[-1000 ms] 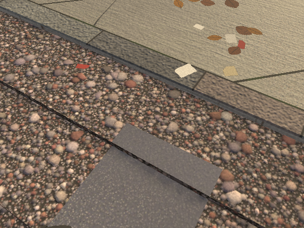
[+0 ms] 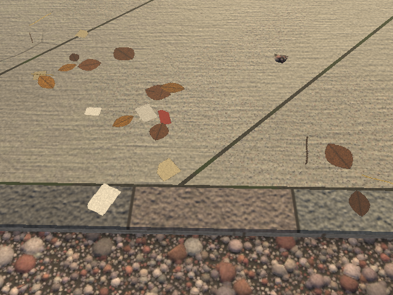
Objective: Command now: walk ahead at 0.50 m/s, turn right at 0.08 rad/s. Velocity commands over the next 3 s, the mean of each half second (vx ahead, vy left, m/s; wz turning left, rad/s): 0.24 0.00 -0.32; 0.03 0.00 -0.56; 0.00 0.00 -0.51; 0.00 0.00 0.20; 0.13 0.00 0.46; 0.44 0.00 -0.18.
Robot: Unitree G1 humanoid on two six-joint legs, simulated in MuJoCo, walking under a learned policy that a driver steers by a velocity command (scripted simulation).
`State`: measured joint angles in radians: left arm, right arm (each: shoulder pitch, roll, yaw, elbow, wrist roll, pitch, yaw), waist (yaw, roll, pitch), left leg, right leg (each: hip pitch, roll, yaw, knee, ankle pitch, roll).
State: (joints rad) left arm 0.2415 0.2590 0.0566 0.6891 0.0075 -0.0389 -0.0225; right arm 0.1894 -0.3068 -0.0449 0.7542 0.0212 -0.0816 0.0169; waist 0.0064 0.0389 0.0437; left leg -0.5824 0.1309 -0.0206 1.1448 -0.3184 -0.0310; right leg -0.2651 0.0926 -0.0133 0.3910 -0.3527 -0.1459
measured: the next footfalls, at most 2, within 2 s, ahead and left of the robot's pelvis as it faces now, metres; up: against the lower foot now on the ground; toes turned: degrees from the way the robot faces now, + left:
left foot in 0.24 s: +0.31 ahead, +0.16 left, +0.01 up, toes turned +0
right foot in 0.68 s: +0.24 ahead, -0.08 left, +0.01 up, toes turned -19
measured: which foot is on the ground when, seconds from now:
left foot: up 0.00-0.22, down 0.24-0.68, up 0.70-1.00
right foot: down 0.00-0.26, up 0.28-0.66, down 0.68-1.00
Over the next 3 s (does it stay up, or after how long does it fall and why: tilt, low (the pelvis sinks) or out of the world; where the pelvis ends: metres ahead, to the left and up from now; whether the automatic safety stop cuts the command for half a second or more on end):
stays up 0.51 -0.05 0.04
